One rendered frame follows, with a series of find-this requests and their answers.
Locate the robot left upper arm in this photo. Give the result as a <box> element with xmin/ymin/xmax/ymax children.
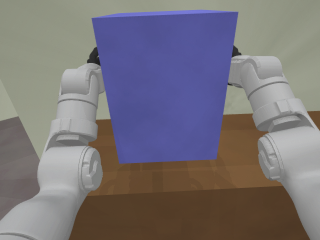
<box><xmin>0</xmin><ymin>145</ymin><xmax>103</xmax><ymax>240</ymax></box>

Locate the robot left forearm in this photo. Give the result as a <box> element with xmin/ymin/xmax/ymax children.
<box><xmin>37</xmin><ymin>63</ymin><xmax>105</xmax><ymax>187</ymax></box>

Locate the robot right forearm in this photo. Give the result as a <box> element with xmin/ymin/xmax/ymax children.
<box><xmin>228</xmin><ymin>55</ymin><xmax>320</xmax><ymax>134</ymax></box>

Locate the robot right hand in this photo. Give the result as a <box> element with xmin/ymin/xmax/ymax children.
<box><xmin>228</xmin><ymin>45</ymin><xmax>242</xmax><ymax>86</ymax></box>

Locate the carton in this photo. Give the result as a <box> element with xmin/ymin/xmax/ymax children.
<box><xmin>91</xmin><ymin>9</ymin><xmax>239</xmax><ymax>164</ymax></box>

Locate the robot right upper arm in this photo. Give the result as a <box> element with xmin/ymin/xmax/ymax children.
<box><xmin>257</xmin><ymin>125</ymin><xmax>320</xmax><ymax>240</ymax></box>

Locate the robot left hand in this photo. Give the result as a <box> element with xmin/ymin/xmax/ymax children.
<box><xmin>87</xmin><ymin>47</ymin><xmax>101</xmax><ymax>66</ymax></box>

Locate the pedestal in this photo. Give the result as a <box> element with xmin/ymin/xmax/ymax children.
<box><xmin>68</xmin><ymin>111</ymin><xmax>320</xmax><ymax>240</ymax></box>

